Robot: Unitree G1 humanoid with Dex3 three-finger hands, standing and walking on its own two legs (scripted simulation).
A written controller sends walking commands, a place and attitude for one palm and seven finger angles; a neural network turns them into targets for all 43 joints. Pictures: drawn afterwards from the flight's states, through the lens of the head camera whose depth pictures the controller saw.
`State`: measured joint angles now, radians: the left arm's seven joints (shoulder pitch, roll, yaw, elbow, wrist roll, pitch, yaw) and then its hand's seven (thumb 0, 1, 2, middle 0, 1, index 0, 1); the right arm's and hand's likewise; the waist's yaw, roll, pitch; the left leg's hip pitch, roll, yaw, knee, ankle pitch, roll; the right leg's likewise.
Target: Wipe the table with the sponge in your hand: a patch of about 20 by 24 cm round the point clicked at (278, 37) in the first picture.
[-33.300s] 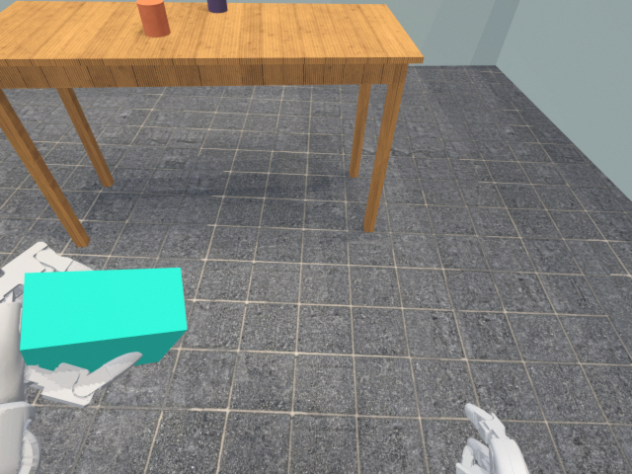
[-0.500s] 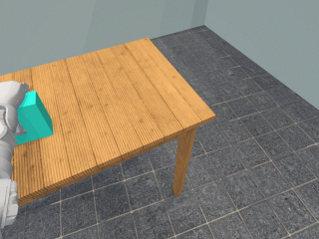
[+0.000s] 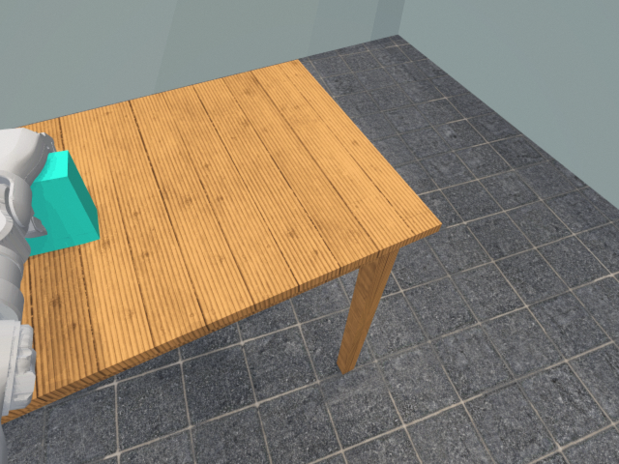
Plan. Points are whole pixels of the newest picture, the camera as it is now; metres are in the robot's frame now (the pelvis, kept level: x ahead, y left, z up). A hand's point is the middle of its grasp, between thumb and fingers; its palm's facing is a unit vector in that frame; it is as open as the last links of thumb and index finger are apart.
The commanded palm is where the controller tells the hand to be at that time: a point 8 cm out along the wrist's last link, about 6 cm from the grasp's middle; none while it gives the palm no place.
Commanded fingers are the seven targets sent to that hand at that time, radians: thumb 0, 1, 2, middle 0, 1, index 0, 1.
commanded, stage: slide across to the middle lane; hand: left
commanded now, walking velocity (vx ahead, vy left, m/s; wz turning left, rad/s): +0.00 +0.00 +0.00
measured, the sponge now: (32, 218) +0.40 +0.39 +0.07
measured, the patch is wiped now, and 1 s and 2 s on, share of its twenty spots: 0.55 0.65 0.70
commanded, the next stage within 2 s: wipe back along the middle lane in 0.56 s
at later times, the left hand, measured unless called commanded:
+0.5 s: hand (82, 172) +0.45 +0.32 +0.11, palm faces -0.07 +0.06 -1.00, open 9.8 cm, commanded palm +0.43 +0.32 +0.17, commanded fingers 0.00 0.10 1.30 -1.20 -1.60 -1.20 -1.60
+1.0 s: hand (98, 182) +0.43 +0.30 +0.11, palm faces -0.03 +0.03 -1.00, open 9.9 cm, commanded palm +0.40 +0.29 +0.15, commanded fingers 0.00 0.10 1.30 -1.20 -1.60 -1.20 -1.60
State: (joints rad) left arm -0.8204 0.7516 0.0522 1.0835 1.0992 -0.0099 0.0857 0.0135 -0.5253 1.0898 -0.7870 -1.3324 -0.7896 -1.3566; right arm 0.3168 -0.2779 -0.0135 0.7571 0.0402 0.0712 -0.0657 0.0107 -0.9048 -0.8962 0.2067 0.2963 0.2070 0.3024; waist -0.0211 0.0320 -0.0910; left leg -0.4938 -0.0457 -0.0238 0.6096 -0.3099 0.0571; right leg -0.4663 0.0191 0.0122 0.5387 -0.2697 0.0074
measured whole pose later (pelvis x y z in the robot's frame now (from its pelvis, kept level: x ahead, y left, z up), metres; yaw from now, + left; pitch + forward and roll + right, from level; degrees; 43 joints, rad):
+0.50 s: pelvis +0.01 -0.01 +0.01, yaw +0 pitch +10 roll -1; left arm -0.87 0.62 -0.03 1.07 1.07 0.11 0.13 0.00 -0.52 1.09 -0.78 -1.34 -0.78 -1.36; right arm 0.26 -0.27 0.00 0.77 0.04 0.05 -0.05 0.01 -0.91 -0.90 0.21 0.30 0.21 0.30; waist -0.03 0.04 -0.07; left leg -0.42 -0.05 -0.03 0.54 -0.29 0.05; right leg -0.40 0.02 0.01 0.49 -0.26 0.00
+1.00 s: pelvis +0.02 -0.02 +0.01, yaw +0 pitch +8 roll -1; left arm -0.69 0.55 -0.03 0.87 1.01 0.22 0.12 -0.01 -0.50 1.08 -0.76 -1.35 -0.76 -1.37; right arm 0.23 -0.29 -0.01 0.78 0.05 0.08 -0.05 0.01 -0.91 -0.90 0.20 0.30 0.20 0.30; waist 0.00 0.06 -0.09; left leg -0.33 -0.03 -0.02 0.50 -0.30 0.03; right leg -0.33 0.03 0.02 0.47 -0.28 -0.02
